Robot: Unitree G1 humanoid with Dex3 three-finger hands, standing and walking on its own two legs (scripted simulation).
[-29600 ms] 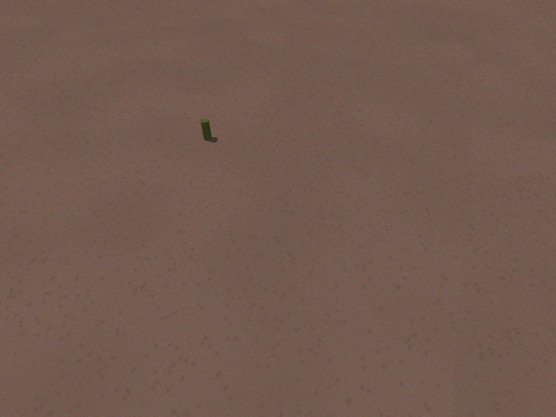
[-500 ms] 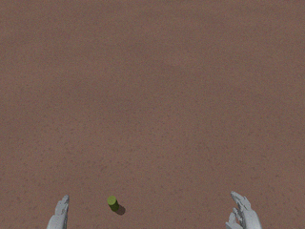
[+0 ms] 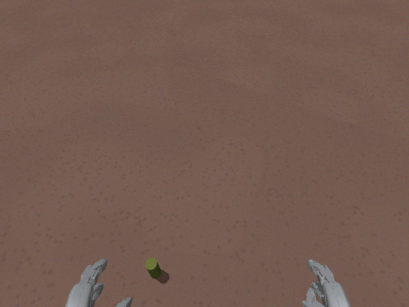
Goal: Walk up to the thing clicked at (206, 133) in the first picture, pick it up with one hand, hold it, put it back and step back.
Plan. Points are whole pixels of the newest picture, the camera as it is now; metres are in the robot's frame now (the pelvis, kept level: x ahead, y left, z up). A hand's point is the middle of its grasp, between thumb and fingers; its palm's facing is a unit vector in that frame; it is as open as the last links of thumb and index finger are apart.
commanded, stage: stand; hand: left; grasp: from the side
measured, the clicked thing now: (153, 268) +0.41 +0.23 -0.66
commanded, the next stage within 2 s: none
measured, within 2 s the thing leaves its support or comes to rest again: neither
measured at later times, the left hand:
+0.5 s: hand out of the picture +0.05 +0.25 -0.11, palm faces +0.01 -0.94 -0.34, open 7.4 cm
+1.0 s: hand out of the picture +0.03 +0.25 -0.10, palm faces +0.01 -0.94 -0.34, open 7.4 cm
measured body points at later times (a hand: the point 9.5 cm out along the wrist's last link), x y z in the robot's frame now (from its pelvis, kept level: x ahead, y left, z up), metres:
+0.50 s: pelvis -0.01 +0.01 +0.05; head +0.00 +0.01 +0.49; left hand +0.05 +0.30 -0.08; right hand +0.07 -0.27 -0.09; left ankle +0.00 +0.13 -0.69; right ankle +0.01 -0.12 -0.69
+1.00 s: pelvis -0.02 +0.00 +0.06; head -0.02 +0.00 +0.51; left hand +0.03 +0.30 -0.08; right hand +0.04 -0.29 -0.09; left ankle +0.00 +0.13 -0.69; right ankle +0.01 -0.12 -0.69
